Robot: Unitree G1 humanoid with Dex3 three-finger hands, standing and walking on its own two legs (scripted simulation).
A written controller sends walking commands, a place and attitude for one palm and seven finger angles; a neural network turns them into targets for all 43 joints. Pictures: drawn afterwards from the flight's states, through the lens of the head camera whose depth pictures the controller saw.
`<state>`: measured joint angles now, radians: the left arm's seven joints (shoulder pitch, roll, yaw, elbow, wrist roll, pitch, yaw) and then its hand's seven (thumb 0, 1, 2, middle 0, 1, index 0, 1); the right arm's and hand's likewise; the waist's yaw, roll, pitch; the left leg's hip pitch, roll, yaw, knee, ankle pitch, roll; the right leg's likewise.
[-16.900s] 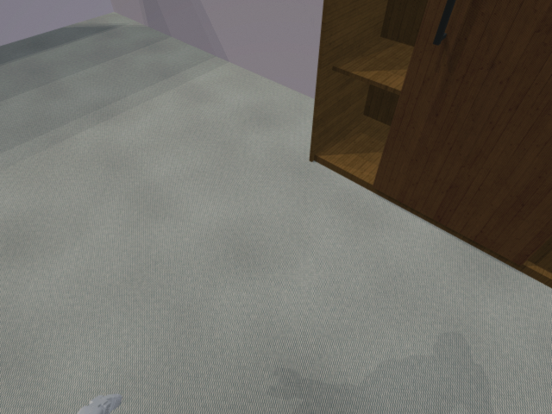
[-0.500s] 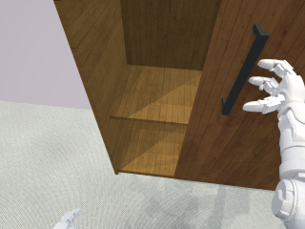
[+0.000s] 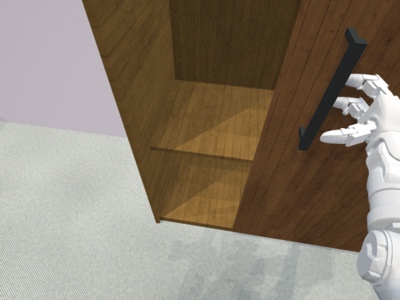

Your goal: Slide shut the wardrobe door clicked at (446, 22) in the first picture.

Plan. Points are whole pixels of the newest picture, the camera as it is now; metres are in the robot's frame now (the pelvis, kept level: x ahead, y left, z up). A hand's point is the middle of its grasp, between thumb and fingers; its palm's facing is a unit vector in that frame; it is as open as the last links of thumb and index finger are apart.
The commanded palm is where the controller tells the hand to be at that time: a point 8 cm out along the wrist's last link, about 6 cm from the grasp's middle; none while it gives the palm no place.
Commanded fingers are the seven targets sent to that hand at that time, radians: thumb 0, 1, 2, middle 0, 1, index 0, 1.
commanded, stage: slide the fingers in behind the handle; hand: right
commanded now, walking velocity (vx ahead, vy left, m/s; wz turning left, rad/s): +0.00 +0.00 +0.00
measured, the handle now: (323, 98) +0.50 -0.18 +0.16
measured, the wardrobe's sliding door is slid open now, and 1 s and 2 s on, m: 0.38 0.38 0.38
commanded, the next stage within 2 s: grip the handle and tug to test in 1.54 s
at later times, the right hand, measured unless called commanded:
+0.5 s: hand (328, 115) +0.44 -0.17 +0.17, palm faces +0.07 +1.00 -0.01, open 14.0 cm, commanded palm +0.41 -0.22 +0.16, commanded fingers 0.00 0.50 -0.30 0.30 1.20 0.30 1.20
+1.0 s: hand (316, 113) +0.44 -0.15 +0.16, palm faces +0.07 +1.00 -0.01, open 14.0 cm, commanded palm +0.41 -0.20 +0.16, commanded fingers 0.00 0.50 -0.30 0.30 1.20 0.30 1.20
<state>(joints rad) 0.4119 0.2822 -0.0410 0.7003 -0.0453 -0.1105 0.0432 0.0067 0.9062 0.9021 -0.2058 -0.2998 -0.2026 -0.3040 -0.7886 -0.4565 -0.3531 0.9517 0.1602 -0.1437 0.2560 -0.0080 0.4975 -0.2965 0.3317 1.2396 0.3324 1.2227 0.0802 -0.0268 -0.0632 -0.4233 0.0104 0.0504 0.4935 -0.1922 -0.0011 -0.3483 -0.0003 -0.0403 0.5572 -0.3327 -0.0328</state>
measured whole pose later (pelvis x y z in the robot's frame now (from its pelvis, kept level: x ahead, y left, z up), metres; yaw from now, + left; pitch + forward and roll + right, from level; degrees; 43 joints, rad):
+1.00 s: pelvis +0.00 +0.02 +0.00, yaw +0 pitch +4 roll +0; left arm 0.34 0.26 -0.04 0.69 -0.05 -0.11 0.05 0.01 0.91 0.90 -0.20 -0.30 -0.20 -0.30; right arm -0.70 -0.32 -0.29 0.78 0.14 -0.07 0.12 -0.01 0.50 -0.30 0.30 1.20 0.30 1.20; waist 0.06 -0.04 -0.04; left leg -0.35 -0.01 0.05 0.46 -0.19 0.02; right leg -0.26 -0.02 -0.04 0.49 -0.31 -0.01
